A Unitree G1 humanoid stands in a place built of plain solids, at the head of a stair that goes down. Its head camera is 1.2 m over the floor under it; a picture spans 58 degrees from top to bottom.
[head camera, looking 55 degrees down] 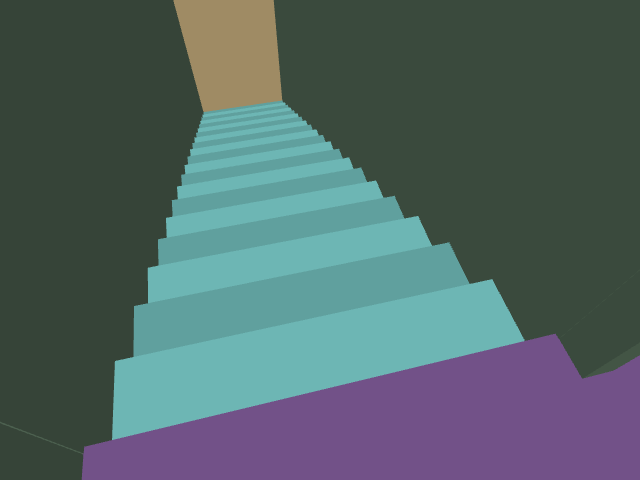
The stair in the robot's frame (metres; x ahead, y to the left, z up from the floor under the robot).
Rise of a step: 0.17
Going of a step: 0.29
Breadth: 1.33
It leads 13 degrees to the left of straight ahead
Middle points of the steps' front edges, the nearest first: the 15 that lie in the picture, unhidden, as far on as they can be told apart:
0.35 -0.05 0.00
0.63 0.02 -0.17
0.92 0.09 -0.34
1.20 0.15 -0.51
1.48 0.22 -0.69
1.76 0.28 -0.86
2.04 0.35 -1.03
2.32 0.42 -1.20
2.60 0.48 -1.37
2.88 0.55 -1.54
3.16 0.62 -1.72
3.45 0.68 -1.89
3.73 0.75 -2.06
4.01 0.81 -2.23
4.29 0.88 -2.40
